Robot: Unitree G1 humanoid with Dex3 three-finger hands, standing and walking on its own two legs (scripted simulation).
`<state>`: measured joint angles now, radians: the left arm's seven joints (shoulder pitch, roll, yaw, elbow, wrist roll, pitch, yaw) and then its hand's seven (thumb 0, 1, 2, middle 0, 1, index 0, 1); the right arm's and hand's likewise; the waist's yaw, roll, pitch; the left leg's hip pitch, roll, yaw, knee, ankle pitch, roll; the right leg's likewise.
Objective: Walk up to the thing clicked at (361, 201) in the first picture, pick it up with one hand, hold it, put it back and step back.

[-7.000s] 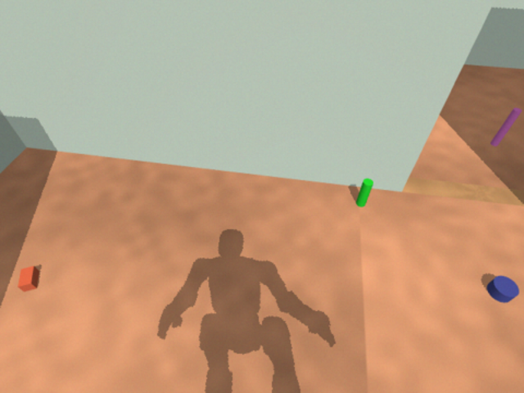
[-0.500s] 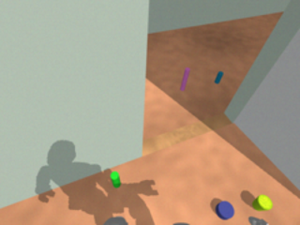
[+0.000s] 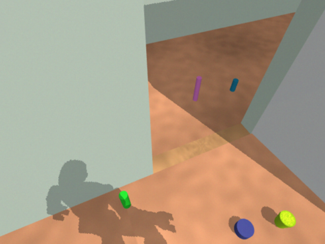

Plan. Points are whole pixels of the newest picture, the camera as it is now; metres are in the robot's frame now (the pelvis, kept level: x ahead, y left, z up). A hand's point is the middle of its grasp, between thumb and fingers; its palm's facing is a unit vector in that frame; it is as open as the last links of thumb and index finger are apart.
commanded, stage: stand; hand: left
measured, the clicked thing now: (125, 200) +0.44 +0.24 -0.69
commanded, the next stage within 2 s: none
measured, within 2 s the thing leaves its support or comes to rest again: neither
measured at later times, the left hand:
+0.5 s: hand out of the picture +0.09 +0.25 -0.14, palm faces -0.01 -0.94 -0.35, open 7.4 cm
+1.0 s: hand out of the picture +0.07 +0.25 -0.14, palm faces -0.01 -0.94 -0.35, open 7.4 cm
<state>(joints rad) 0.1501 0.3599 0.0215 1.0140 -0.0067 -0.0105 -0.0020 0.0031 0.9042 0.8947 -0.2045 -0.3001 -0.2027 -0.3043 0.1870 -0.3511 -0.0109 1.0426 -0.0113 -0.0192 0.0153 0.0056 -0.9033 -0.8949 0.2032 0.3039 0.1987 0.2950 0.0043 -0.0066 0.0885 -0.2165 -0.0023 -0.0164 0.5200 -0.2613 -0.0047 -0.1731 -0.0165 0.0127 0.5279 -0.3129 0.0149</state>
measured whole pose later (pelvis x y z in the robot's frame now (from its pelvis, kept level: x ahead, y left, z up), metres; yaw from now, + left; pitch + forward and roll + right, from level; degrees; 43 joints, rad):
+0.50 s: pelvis +0.00 -0.01 +0.01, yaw +0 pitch -3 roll +0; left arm 0.08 0.36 0.01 1.15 0.01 -0.02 -0.01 0.00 0.90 0.89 -0.20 -0.30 -0.20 -0.30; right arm 0.06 -0.36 0.00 1.13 0.00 -0.02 0.01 0.00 -0.90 -0.90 0.20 0.30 0.20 0.29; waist 0.00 0.01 0.05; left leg -0.12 0.02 -0.02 0.33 -0.16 -0.02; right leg -0.07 0.00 0.01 0.32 -0.20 0.00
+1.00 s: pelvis +0.00 -0.01 +0.01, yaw +0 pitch -2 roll +0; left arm 0.10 0.35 0.01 1.15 0.01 -0.01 -0.01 0.00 0.90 0.89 -0.20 -0.30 -0.20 -0.30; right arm 0.09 -0.35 0.01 1.14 -0.01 -0.01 0.01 0.00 -0.90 -0.89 0.20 0.30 0.20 0.30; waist 0.00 0.01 0.05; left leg -0.13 0.01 -0.02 0.32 -0.15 -0.02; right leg -0.08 0.00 0.00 0.32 -0.20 0.01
